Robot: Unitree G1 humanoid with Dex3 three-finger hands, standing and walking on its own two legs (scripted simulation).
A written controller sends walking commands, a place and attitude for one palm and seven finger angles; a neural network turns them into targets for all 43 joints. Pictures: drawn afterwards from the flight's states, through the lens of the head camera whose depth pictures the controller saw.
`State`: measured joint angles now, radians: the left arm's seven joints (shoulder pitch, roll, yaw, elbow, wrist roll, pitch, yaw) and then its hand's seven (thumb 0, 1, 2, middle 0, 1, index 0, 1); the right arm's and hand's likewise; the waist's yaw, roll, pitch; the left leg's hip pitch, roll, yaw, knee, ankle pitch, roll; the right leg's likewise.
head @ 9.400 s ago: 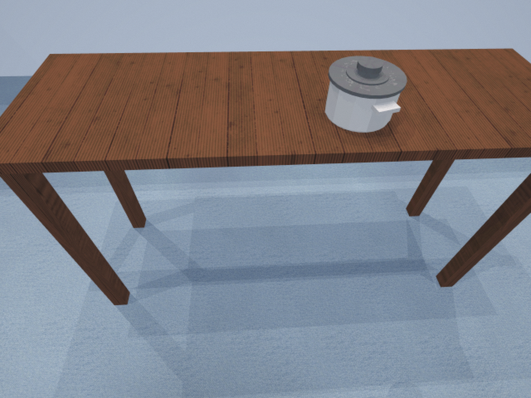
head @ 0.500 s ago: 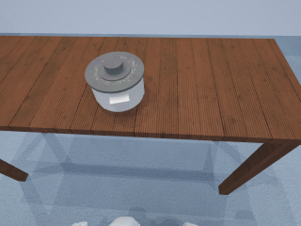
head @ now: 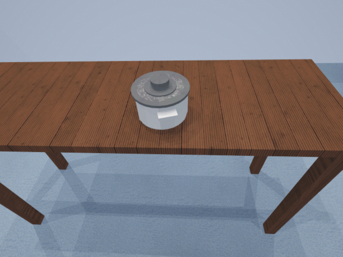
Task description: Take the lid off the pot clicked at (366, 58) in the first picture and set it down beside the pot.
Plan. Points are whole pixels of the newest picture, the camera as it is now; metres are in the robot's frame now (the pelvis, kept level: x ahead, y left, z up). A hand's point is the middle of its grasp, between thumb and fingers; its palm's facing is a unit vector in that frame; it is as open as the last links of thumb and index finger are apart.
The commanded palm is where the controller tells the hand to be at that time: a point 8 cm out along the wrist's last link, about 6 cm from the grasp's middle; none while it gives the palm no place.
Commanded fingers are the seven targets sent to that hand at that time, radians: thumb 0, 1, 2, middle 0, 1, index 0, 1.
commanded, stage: come to a stop and stand still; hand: left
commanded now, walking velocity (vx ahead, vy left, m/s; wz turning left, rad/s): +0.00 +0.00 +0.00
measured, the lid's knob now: (159, 80) +0.53 +0.07 +0.15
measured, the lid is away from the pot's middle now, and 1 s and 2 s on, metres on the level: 0.00 0.00 0.00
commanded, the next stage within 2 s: look again from close up in 1.08 s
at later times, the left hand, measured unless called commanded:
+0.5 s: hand out of the picture +0.03 +0.18 -0.16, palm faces +0.03 -0.98 -0.20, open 7.3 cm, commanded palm none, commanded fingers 0.00 0.90 0.90 -0.20 -0.30 -0.20 -0.30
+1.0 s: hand out of the picture +0.06 +0.16 -0.16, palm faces +0.04 -0.98 -0.19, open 7.3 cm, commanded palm none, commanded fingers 0.00 0.90 0.90 -0.20 -0.30 -0.20 -0.30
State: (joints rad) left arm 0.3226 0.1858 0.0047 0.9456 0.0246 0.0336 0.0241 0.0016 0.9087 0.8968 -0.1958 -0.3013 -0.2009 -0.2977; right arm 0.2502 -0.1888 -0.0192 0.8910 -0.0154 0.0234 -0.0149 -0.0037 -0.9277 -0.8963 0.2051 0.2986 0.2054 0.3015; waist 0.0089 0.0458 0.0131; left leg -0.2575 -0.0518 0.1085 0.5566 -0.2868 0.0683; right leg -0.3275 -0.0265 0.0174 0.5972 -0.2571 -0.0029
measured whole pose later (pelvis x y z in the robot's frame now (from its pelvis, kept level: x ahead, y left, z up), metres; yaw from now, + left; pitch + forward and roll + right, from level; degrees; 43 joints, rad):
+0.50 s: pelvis +0.03 +0.01 +0.01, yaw +1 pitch +0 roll +0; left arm 0.29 0.13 -0.01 1.07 0.02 0.01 0.04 0.01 0.92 0.90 -0.20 -0.30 -0.20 -0.30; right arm 0.31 -0.14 0.01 1.06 -0.01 -0.02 -0.04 0.01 -0.92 -0.90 0.20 0.30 0.20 0.30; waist 0.00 0.01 0.04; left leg -0.16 -0.07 0.10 0.43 -0.27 0.09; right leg -0.24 -0.04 0.01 0.48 -0.24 0.03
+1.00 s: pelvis +0.06 -0.01 +0.01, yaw +1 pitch +0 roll +0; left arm 0.29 0.14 -0.01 1.08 0.01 0.00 0.04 0.01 0.92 0.90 -0.20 -0.30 -0.20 -0.30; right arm 0.28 -0.15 0.00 1.10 -0.01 -0.03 -0.05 0.00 -0.92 -0.90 0.20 0.30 0.20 0.30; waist 0.01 0.00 0.04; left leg -0.12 -0.04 0.08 0.43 -0.31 0.05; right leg -0.18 -0.01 -0.01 0.47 -0.28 0.00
